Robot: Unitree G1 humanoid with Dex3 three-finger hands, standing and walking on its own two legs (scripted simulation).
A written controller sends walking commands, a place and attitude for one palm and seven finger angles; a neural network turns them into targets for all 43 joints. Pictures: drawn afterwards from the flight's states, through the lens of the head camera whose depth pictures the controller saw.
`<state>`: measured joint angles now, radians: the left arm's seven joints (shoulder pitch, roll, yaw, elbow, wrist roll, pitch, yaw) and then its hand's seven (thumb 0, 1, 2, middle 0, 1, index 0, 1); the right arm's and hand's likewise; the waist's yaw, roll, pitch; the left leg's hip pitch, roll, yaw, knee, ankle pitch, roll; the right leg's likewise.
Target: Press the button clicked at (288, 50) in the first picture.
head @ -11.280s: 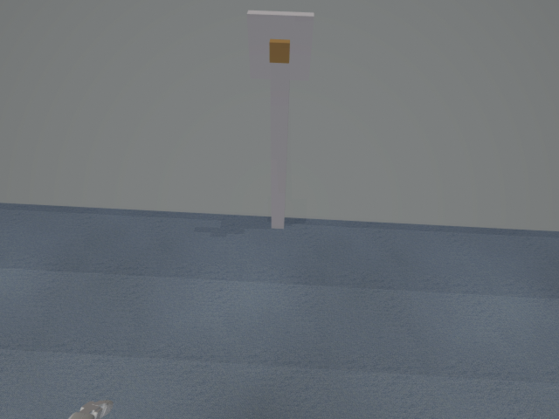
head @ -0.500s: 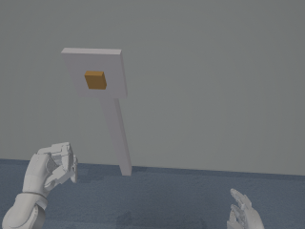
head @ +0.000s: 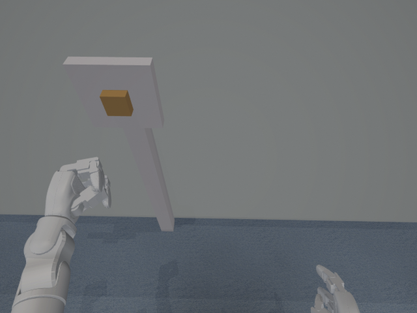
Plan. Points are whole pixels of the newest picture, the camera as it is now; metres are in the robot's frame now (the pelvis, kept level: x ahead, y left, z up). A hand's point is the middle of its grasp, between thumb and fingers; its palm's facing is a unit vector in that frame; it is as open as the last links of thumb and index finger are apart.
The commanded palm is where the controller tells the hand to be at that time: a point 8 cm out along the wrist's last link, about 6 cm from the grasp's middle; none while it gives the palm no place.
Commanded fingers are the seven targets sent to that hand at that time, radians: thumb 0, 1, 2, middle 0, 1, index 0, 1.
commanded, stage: aim a knuckle at the button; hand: left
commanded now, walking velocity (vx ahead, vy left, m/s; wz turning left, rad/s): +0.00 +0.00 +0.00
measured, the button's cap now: (117, 102) +0.53 +0.24 +0.10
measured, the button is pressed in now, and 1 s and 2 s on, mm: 0 0 0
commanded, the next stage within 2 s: press the button with the knuckle in 1.46 s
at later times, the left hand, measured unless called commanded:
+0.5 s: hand (115, 161) +0.38 +0.21 +0.07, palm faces +0.03 -1.00 -0.02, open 3.1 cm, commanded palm +0.36 +0.26 +0.07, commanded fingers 0.00 0.90 0.90 -1.30 -1.50 -1.30 -1.50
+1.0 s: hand (122, 143) +0.45 +0.22 +0.06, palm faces +0.01 -1.00 +0.00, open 3.1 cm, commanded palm +0.41 +0.27 +0.06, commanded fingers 0.00 0.90 0.90 -1.30 -1.50 -1.30 -1.50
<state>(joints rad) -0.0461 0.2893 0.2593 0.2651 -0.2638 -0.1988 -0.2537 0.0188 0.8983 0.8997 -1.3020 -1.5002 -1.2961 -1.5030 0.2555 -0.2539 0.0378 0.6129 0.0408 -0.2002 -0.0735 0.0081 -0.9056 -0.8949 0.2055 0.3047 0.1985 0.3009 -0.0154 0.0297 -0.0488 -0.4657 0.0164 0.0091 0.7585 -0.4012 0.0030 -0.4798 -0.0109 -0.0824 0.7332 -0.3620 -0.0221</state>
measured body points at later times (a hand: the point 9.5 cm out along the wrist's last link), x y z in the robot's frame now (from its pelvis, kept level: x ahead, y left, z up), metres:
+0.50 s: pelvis +0.00 +0.01 +0.00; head +0.05 +0.00 +0.44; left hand +0.38 +0.26 +0.08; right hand +0.10 -0.25 -0.11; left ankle -0.01 +0.12 -0.71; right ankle +0.01 -0.11 -0.71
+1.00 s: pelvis +0.00 +0.02 -0.01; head +0.08 +0.02 +0.43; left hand +0.44 +0.27 +0.06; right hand +0.01 -0.26 -0.13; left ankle -0.01 +0.12 -0.71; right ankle +0.01 -0.11 -0.71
